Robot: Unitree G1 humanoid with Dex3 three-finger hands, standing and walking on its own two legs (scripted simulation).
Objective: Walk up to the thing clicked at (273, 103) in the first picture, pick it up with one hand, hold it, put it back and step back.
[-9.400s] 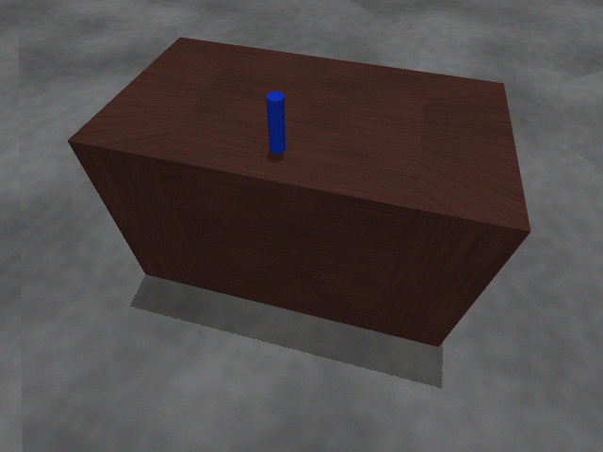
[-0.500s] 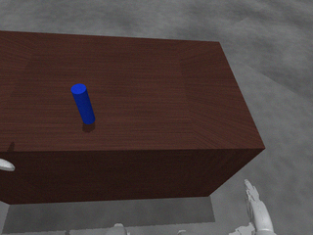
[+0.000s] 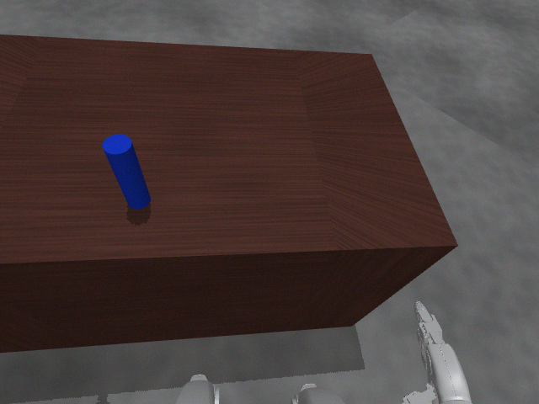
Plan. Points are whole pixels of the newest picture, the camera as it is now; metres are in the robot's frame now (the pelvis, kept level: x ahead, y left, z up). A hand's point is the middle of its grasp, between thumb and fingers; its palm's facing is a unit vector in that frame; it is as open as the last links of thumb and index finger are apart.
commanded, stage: go down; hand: left
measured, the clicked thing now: (129, 175) +0.47 +0.22 +0.01
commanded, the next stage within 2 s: approach in 1.38 s
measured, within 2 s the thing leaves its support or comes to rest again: neither
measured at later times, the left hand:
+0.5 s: hand out of the picture +0.36 +0.40 +0.10, palm faces +0.22 -0.98 +0.01, open 17.6 cm
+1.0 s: hand out of the picture +0.38 +0.40 +0.10, palm faces +0.20 -0.98 +0.01, open 17.5 cm
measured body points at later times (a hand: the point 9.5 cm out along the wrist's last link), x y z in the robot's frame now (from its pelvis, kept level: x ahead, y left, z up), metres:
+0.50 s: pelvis +0.00 +0.00 -0.01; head +0.08 +0.04 +0.43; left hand +0.34 +0.45 +0.10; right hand +0.16 -0.25 -0.04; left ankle +0.02 +0.12 -0.68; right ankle -0.01 -0.16 -0.68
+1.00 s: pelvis +0.00 +0.01 -0.01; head +0.08 +0.05 +0.43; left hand +0.36 +0.45 +0.10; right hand +0.16 -0.24 -0.04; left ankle +0.02 +0.13 -0.68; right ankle -0.01 -0.16 -0.68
